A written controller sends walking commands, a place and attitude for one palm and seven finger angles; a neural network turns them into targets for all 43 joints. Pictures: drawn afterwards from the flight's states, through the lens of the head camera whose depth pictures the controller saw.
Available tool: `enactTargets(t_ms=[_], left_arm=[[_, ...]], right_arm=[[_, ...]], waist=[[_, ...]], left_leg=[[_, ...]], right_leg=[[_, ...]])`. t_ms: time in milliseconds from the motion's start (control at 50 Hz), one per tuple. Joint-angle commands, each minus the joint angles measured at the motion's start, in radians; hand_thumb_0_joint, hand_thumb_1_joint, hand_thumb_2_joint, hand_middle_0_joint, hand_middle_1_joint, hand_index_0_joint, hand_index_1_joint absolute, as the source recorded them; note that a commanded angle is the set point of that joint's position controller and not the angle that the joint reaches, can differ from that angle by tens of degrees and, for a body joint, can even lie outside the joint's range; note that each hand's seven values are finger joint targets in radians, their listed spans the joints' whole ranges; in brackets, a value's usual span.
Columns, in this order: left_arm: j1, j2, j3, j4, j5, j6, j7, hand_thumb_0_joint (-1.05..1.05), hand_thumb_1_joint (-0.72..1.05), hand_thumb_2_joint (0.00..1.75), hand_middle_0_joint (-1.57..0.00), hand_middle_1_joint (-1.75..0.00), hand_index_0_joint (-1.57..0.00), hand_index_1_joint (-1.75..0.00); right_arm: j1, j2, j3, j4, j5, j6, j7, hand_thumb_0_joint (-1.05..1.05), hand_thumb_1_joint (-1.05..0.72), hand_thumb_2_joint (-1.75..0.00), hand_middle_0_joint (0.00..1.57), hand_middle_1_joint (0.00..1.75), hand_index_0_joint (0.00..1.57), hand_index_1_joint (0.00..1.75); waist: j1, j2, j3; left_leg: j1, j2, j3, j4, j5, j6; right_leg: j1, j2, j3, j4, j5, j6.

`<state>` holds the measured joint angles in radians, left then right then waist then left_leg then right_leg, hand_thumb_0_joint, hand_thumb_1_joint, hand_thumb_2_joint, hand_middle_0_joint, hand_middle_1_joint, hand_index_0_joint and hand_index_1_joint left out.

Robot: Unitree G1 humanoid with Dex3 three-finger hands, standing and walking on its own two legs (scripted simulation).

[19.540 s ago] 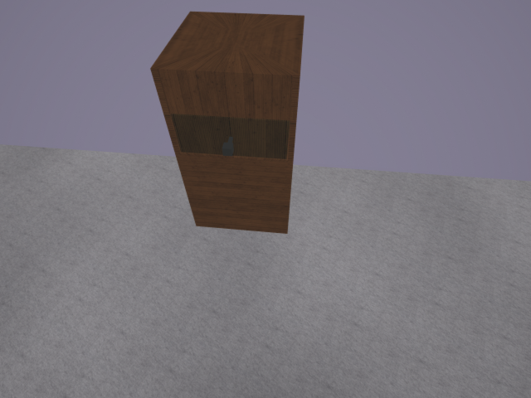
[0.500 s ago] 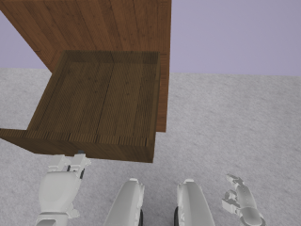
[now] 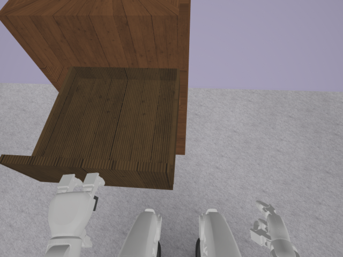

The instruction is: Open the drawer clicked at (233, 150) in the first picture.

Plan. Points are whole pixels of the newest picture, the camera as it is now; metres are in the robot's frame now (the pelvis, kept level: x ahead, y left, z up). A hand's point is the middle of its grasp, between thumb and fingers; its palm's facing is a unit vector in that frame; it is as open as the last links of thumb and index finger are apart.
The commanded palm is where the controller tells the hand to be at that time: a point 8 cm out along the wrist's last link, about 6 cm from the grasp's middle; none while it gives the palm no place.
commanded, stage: lift the hand off the handle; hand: left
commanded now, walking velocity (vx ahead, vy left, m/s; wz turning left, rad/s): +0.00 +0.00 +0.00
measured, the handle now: (90, 194) +0.26 +0.22 -0.06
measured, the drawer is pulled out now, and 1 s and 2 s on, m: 0.30 0.30 0.30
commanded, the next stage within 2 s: none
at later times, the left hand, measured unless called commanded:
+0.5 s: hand (72, 207) +0.22 +0.24 -0.02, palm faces -0.06 -0.05 -1.00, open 13.5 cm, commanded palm +0.21 +0.23 +0.03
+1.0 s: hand (65, 204) +0.22 +0.24 +0.02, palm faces -0.06 -0.08 -0.99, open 13.6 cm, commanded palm +0.21 +0.23 +0.07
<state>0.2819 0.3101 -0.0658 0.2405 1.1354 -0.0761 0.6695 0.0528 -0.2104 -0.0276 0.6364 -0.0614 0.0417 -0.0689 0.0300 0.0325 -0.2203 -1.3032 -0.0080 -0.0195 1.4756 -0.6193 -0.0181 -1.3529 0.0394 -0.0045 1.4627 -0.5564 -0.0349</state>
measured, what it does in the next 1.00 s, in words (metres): rises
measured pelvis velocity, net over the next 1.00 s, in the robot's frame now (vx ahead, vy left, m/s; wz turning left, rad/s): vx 0.03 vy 0.01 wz -0.01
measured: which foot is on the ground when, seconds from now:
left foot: down 0.00-1.00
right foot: down 0.00-1.00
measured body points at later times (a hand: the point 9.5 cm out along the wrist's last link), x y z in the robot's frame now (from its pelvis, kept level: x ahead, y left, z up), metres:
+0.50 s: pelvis +0.02 +0.00 +0.03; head +0.12 -0.02 +0.47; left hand +0.22 +0.24 +0.04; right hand +0.22 -0.23 -0.09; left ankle +0.04 +0.13 -0.57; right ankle +0.06 -0.10 -0.57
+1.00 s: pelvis +0.03 +0.01 +0.05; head +0.11 -0.02 +0.50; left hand +0.22 +0.24 +0.07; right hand +0.23 -0.23 -0.05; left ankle +0.04 +0.13 -0.57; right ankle +0.06 -0.10 -0.57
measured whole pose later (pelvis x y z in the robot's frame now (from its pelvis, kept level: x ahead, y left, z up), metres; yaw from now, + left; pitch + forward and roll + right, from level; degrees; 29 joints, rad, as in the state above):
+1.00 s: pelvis +0.03 +0.01 +0.05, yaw +0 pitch +20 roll +0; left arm 0.43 0.32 -0.06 0.10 1.10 -0.07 0.60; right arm 0.12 -0.24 -0.03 0.54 -0.07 0.06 -0.02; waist 0.03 0.05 -0.21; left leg -1.02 -0.01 -0.01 1.25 -0.58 0.00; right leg -1.07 0.04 0.01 1.24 -0.52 -0.02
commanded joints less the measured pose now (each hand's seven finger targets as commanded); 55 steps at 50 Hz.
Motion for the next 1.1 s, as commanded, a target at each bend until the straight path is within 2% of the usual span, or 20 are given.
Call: enactTargets(t_ms=[0,40,100,120,240,320,340,420,520,560,600,660,760,820,880,900,920,960,980,1080], left_arm=[[0.002,0.171,0.128,-0.153,-0.015,0.0,0.051,0.0,-0.5,0.3,-0.3,-1.2,-0.3,-1.2],[-0.007,0.183,0.147,-0.137,-0.018,-0.005,0.051,0.0,-0.5,0.3,-0.3,-1.2,-0.3,-1.2],[-0.014,0.186,0.149,-0.156,-0.007,-0.017,0.057,0.0,-0.5,0.3,-0.3,-1.2,-0.3,-1.2],[-0.016,0.176,0.139,-0.161,-0.011,-0.019,0.058,0.0,-0.5,0.3,-0.3,-1.2,-0.3,-1.2],[0.017,0.207,0.179,-0.217,-0.015,-0.028,0.065,0.0,-0.5,0.3,-0.3,-1.2,-0.3,-1.2],[0.031,0.188,0.161,-0.246,-0.018,-0.029,0.06,0.0,-0.5,0.3,-0.3,-1.2,-0.3,-1.2],[0.037,0.2,0.172,-0.26,-0.02,-0.028,0.059,0.0,-0.5,0.3,-0.3,-1.2,-0.3,-1.2],[0.053,0.154,0.122,-0.241,-0.032,-0.01,0.039,0.0,-0.5,0.3,-0.3,-1.2,-0.3,-1.2],[0.066,0.156,0.109,-0.227,-0.04,0.0,0.01,0.0,-0.5,0.3,-0.3,-1.2,-0.3,-1.2],[0.058,0.177,0.123,-0.231,-0.033,-0.008,0.004,0.0,-0.5,0.3,-0.3,-1.2,-0.3,-1.2],[0.051,0.165,0.104,-0.255,-0.029,-0.011,0.0,0.0,-0.5,0.3,-0.3,-1.2,-0.3,-1.2],[0.098,0.186,0.132,-0.267,-0.032,-0.022,-0.004,0.0,-0.5,0.3,-0.3,-1.2,-0.3,-1.2],[0.115,0.166,0.113,-0.298,-0.03,-0.025,-0.006,0.0,-0.5,0.3,-0.3,-1.2,-0.3,-1.2],[0.12,0.144,0.09,-0.308,-0.033,-0.013,-0.01,0.0,-0.5,0.3,-0.3,-1.2,-0.3,-1.2],[0.144,0.141,0.087,-0.321,-0.041,-0.005,-0.016,0.0,-0.5,0.3,-0.3,-1.2,-0.3,-1.2],[0.132,0.151,0.093,-0.332,-0.042,-0.005,-0.017,0.0,-0.5,0.3,-0.3,-1.2,-0.3,-1.2],[0.15,0.157,0.101,-0.334,-0.043,-0.004,-0.018,0.0,-0.5,0.3,-0.3,-1.2,-0.3,-1.2],[0.144,0.159,0.099,-0.333,-0.041,-0.001,-0.02,0.0,-0.5,0.3,-0.3,-1.2,-0.3,-1.2],[0.165,0.162,0.107,-0.327,-0.042,-0.002,-0.021,0.0,-0.5,0.3,-0.3,-1.2,-0.3,-1.2],[0.186,0.153,0.096,-0.342,-0.041,0.001,-0.027,0.0,-0.5,0.3,-0.3,-1.2,-0.3,-1.2]], right_arm=[[-0.055,-0.113,-0.03,-0.142,-0.003,-0.045,-0.009,0.0,-0.9,-0.9,0.2,0.3,0.2,0.3],[-0.052,-0.116,-0.031,-0.139,-0.003,-0.045,-0.008,0.0,-0.9,-0.9,0.2,0.3,0.2,0.3],[-0.051,-0.117,-0.036,-0.148,-0.006,-0.045,-0.002,0.0,-0.9,-0.9,0.2,0.3,0.2,0.3],[-0.048,-0.117,-0.037,-0.149,-0.006,-0.047,-0.001,0.0,-0.9,-0.9,0.2,0.3,0.2,0.3],[-0.038,-0.123,-0.038,-0.167,-0.013,-0.045,0.003,0.0,-0.9,-0.9,0.2,0.3,0.2,0.3],[-0.035,-0.123,-0.042,-0.174,-0.014,-0.042,0.009,0.0,-0.9,-0.9,0.2,0.3,0.2,0.3],[-0.033,-0.127,-0.039,-0.181,-0.016,-0.041,0.01,0.0,-0.9,-0.9,0.2,0.3,0.2,0.3],[-0.028,-0.127,-0.04,-0.183,-0.012,-0.04,0.016,0.0,-0.9,-0.9,0.2,0.3,0.2,0.3],[-0.025,-0.127,-0.036,-0.191,-0.006,-0.041,0.015,0.0,-0.9,-0.9,0.2,0.3,0.2,0.3],[-0.025,-0.129,-0.031,-0.194,-0.005,-0.041,0.016,0.0,-0.9,-0.9,0.2,0.3,0.2,0.3],[-0.017,-0.129,-0.032,-0.2,-0.007,-0.042,0.019,0.0,-0.9,-0.9,0.2,0.3,0.2,0.3],[-0.014,-0.127,-0.03,-0.209,-0.007,-0.041,0.021,0.0,-0.9,-0.9,0.2,0.3,0.2,0.3],[-0.008,-0.13,-0.031,-0.22,-0.011,-0.036,0.036,0.0,-0.9,-0.9,0.2,0.3,0.2,0.3],[-0.003,-0.132,-0.037,-0.229,-0.011,-0.035,0.043,0.0,-0.9,-0.9,0.2,0.3,0.2,0.3],[0.001,-0.133,-0.038,-0.242,-0.01,-0.035,0.047,0.0,-0.9,-0.9,0.2,0.3,0.2,0.3],[0.005,-0.134,-0.036,-0.241,-0.012,-0.033,0.048,0.0,-0.9,-0.9,0.2,0.3,0.2,0.3],[0.003,-0.133,-0.036,-0.245,-0.009,-0.034,0.047,0.0,-0.9,-0.9,0.2,0.3,0.2,0.3],[0.004,-0.133,-0.031,-0.247,-0.01,-0.031,0.049,0.0,-0.9,-0.9,0.2,0.3,0.2,0.3],[0.007,-0.132,-0.034,-0.251,-0.006,-0.03,0.048,0.0,-0.9,-0.9,0.2,0.3,0.2,0.3],[0.013,-0.132,-0.032,-0.259,-0.006,-0.028,0.055,0.0,-0.9,-0.9,0.2,0.3,0.2,0.3]], waist=[[0.006,-0.04,-0.296],[0.005,-0.048,-0.281],[0.011,-0.022,-0.296],[0.006,-0.022,-0.3],[0.015,0.01,-0.348],[0.003,0.004,-0.345],[0.005,0.024,-0.352],[-0.015,-0.022,-0.301],[-0.014,-0.063,-0.271],[-0.011,-0.045,-0.268],[-0.014,-0.038,-0.276],[0.001,-0.029,-0.287],[-0.007,0.013,-0.263],[-0.015,-0.002,-0.239],[-0.01,-0.01,-0.235],[-0.014,-0.034,-0.255],[-0.006,-0.018,-0.24],[-0.011,-0.027,-0.244],[-0.005,-0.024,-0.211],[-0.002,0.0,-0.208]], left_leg=[[0.211,-0.021,0.024,-0.198,0.14,0.051],[0.205,-0.02,0.022,-0.205,0.14,0.051],[0.238,-0.023,0.026,-0.213,0.15,0.049],[0.246,-0.022,0.026,-0.215,0.159,0.051],[0.312,-0.022,0.021,-0.24,0.242,0.05],[0.35,-0.02,0.02,-0.251,0.257,0.048],[0.363,-0.019,0.017,-0.259,0.271,0.049],[0.368,-0.015,0.019,-0.277,0.244,0.05],[0.351,-0.017,0.025,-0.3,0.203,0.054],[0.363,-0.018,0.026,-0.31,0.205,0.053],[0.389,-0.018,0.025,-0.318,0.218,0.054],[0.404,-0.021,0.029,-0.328,0.244,0.052],[0.458,-0.018,0.025,-0.349,0.274,0.049],[0.475,-0.013,0.021,-0.364,0.268,0.05],[0.488,-0.012,0.022,-0.381,0.276,0.052],[0.488,-0.012,0.024,-0.38,0.278,0.052],[0.487,-0.013,0.023,-0.39,0.272,0.05],[0.498,-0.013,0.027,-0.394,0.276,0.052],[0.494,-0.012,0.023,-0.406,0.265,0.05],[0.525,-0.012,0.029,-0.427,0.281,0.05]], right_leg=[[0.288,-0.012,0.052,-0.298,0.058,-0.013],[0.3,-0.012,0.05,-0.306,0.054,-0.016],[0.292,-0.01,0.046,-0.305,0.06,-0.017],[0.305,-0.011,0.044,-0.31,0.079,-0.015],[0.346,-0.009,0.034,-0.303,0.187,-0.02],[0.349,-0.005,0.029,-0.314,0.208,-0.017],[0.35,-0.006,0.025,-0.314,0.217,-0.02],[0.359,-0.007,0.018,-0.349,0.203,-0.014],[0.401,-0.013,0.029,-0.387,0.172,-0.01],[0.396,-0.013,0.032,-0.389,0.163,-0.011],[0.398,-0.013,0.023,-0.393,0.173,-0.012],[0.432,-0.012,0.031,-0.396,0.209,-0.014],[0.409,-0.006,0.011,-0.405,0.22,-0.02],[0.414,-0.005,-0.002,-0.421,0.214,-0.021],[0.441,-0.007,-0.004,-0.434,0.228,-0.022],[0.447,-0.008,0.004,-0.437,0.233,-0.018],[0.461,-0.008,0.001,-0.441,0.232,-0.02],[0.461,-0.008,0.01,-0.45,0.234,-0.018],[0.47,-0.007,0.002,-0.457,0.226,-0.022],[0.493,-0.007,0.006,-0.473,0.248,-0.025]])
